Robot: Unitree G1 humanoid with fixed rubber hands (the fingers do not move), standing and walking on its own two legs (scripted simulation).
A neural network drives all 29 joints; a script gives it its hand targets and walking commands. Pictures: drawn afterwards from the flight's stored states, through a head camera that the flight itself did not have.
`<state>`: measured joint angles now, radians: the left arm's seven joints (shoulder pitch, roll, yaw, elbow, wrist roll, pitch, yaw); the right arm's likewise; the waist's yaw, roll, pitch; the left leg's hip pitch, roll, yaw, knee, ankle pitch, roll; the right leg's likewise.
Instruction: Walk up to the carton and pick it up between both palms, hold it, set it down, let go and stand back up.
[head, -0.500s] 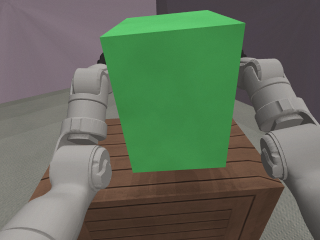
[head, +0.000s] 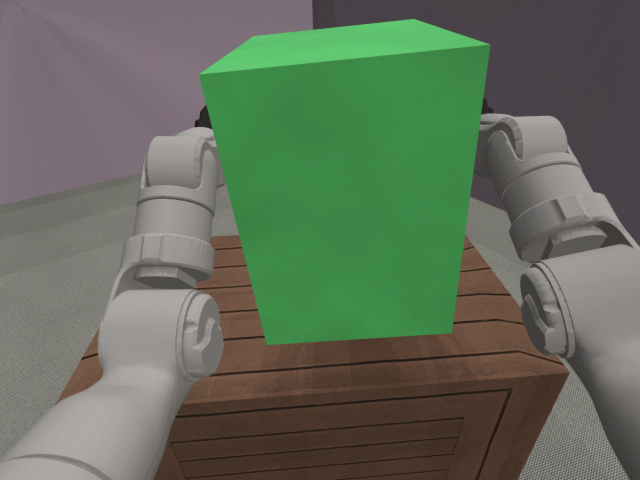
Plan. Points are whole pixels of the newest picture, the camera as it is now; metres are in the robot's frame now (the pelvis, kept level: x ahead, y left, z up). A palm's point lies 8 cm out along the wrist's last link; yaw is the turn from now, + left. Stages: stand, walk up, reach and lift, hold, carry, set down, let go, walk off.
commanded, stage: hold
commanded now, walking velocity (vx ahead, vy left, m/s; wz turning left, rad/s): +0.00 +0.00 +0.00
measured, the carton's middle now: (344, 172) +0.38 +0.00 +0.28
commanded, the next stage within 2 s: set down in 0.88 s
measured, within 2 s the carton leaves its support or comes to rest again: neither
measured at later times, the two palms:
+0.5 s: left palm (209, 150) +0.36 +0.15 +0.32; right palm (476, 139) +0.37 -0.15 +0.33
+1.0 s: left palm (209, 150) +0.36 +0.15 +0.32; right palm (476, 139) +0.37 -0.15 +0.33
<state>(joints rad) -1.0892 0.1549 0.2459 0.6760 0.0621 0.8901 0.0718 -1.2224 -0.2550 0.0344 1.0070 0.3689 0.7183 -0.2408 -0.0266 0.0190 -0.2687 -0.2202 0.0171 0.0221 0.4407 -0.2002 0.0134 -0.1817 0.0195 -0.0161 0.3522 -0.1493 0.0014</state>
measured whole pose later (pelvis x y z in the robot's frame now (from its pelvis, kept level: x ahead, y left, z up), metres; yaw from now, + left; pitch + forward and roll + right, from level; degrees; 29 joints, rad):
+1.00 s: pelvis +0.00 +0.00 +0.00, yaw +0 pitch -1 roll -1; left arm -1.09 0.16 0.25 0.67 0.06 0.89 0.07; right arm -1.22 -0.26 0.04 1.00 0.37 0.72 -0.24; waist -0.03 0.02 -0.27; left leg -0.22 0.02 0.02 0.44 -0.20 0.01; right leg -0.18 0.02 -0.02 0.35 -0.15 0.00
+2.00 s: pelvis +0.01 +0.00 +0.00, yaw +0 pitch -1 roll -2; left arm -1.11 0.16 0.25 0.80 0.06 0.60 0.08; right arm -1.20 -0.21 -0.07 1.07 0.32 0.45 -0.23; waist -0.03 0.02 -0.15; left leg -0.22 0.02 0.02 0.44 -0.21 0.01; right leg -0.18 0.02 -0.02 0.34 -0.15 0.00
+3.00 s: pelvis +0.01 +0.00 +0.00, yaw +0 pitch +0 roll -2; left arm -1.07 0.15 0.25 1.00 0.06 0.35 0.08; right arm -1.05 -0.12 -0.26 1.12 0.12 0.22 -0.18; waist -0.06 0.01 -0.08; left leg -0.22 0.02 0.02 0.44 -0.21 0.01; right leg -0.18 0.02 -0.02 0.34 -0.15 0.00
